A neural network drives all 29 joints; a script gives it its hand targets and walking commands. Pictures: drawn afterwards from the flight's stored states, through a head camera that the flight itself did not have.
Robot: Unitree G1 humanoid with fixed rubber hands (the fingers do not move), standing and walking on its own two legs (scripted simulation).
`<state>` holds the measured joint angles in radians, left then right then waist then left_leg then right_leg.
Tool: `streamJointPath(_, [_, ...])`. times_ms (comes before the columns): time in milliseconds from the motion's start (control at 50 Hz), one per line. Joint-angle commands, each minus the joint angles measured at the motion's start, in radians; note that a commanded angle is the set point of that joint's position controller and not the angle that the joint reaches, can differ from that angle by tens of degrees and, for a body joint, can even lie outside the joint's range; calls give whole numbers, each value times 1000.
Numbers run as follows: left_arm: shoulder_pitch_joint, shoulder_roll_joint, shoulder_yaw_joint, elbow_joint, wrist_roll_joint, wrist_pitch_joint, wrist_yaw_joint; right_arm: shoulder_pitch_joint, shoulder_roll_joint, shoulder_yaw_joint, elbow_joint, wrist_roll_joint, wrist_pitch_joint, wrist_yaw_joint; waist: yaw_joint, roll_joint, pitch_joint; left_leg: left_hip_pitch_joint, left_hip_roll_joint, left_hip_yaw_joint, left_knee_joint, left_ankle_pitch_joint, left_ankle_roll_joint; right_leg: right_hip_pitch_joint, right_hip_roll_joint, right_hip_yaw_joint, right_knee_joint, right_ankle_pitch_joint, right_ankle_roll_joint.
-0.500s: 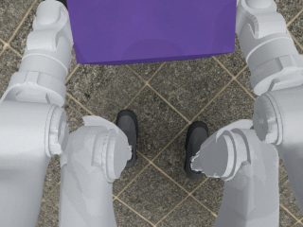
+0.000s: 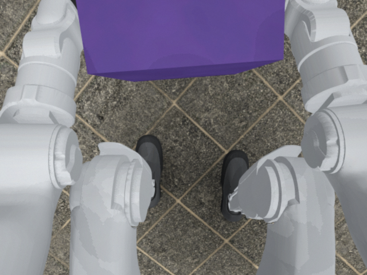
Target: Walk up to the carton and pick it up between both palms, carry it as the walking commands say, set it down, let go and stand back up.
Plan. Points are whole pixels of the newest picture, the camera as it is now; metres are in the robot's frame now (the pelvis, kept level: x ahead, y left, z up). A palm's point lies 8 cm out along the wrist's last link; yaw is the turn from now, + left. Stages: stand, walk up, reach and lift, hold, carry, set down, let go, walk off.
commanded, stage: reach and lift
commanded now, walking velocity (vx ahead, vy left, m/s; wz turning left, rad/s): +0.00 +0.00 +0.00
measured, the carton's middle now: out of the picture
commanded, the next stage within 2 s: none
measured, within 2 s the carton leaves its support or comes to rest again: leaves its support in 0.20 s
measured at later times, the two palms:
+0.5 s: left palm out of the picture +0.55 +0.22 -0.08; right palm out of the picture +0.58 -0.13 -0.08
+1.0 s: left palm out of the picture +0.53 +0.22 -0.03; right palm out of the picture +0.56 -0.13 -0.03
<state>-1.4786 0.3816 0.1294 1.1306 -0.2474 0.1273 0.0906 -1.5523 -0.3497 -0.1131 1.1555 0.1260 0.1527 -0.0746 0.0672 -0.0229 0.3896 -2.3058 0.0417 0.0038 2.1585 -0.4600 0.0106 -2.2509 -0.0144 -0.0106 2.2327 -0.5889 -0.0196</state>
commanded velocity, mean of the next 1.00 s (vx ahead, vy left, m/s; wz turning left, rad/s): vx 0.00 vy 0.00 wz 0.00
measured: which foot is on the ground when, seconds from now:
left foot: down 0.00-1.00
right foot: down 0.00-1.00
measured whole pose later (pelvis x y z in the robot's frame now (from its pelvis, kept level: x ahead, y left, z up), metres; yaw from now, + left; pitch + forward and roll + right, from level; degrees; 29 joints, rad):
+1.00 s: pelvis +0.02 +0.01 +0.08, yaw -3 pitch +48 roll -1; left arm -1.17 0.18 0.44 0.68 0.06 0.39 0.02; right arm -1.25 -0.19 -0.34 0.77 -0.09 0.37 -0.01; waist 0.08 -0.03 -0.02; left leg -2.25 0.02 -0.02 1.90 -0.48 -0.01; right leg -2.21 0.04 0.00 1.93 -0.56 0.01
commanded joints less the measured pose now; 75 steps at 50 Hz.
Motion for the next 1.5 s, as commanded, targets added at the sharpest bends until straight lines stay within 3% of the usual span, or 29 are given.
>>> streamJointPath(0, [-651,-897,-236,-321,-44,23,-278,-496,915,215,-232,53,24,264,-12,-4,-1246,677,-109,64,-106,187,-2,478,119,-28,-202,187,-16])
streamJointPath(120, [-705,-929,-276,-451,-76,44,-273,-553,954,266,-381,88,41,257,5,-5,-1513,794,-116,77,-99,284,-1,561,130,-46,-196,257,-10])
streamJointPath(220, [-653,-964,-274,-504,-55,61,-259,-567,998,301,-485,109,48,254,46,-15,-1646,862,-125,76,-111,396,-1,569,149,-57,-201,336,1])
streamJointPath(300, [-578,-987,-233,-500,-5,82,-262,-502,1046,287,-460,80,67,258,80,-34,-1613,808,-130,84,-145,399,-2,541,159,-61,-228,341,11])
streamJointPath(360, [-517,-1002,-181,-464,52,102,-275,-426,1067,239,-400,25,84,263,85,-39,-1521,745,-134,87,-179,358,-3,483,162,-63,-259,300,11])
streamJointPath(460, [-462,-1030,-139,-449,119,137,-299,-365,1071,180,-375,-47,106,272,69,-40,-1485,728,-142,88,-223,331,-11,446,165,-68,-312,272,12])
streamJointPath(600, [-466,-1056,-149,-491,141,171,-320,-380,1058,158,-418,-83,126,276,41,-21,-1541,771,-148,85,-270,323,-22,465,168,-74,-363,263,9])
streamJointPath(880, [-419,-1103,-181,-582,142,228,-339,-348,1138,211,-491,-71,183,299,68,-24,-1727,871,-153,90,-353,402,-26,597,186,-79,-443,352,15])
streamJointPath(1240, [-352,-1169,-134,-544,207,264,-374,-268,1180,139,-459,-150,219,337,41,-22,-1628,889,-167,86,-518,281,-25,628,182,-71,-616,270,11])
streamJointPath(1480, [-292,-1225,-161,-564,209,281,-391,-209,1229,167,-494,-153,237,366,39,-26,-1667,985,-177,83,-601,306,-24,720,185,-68,-702,300,13])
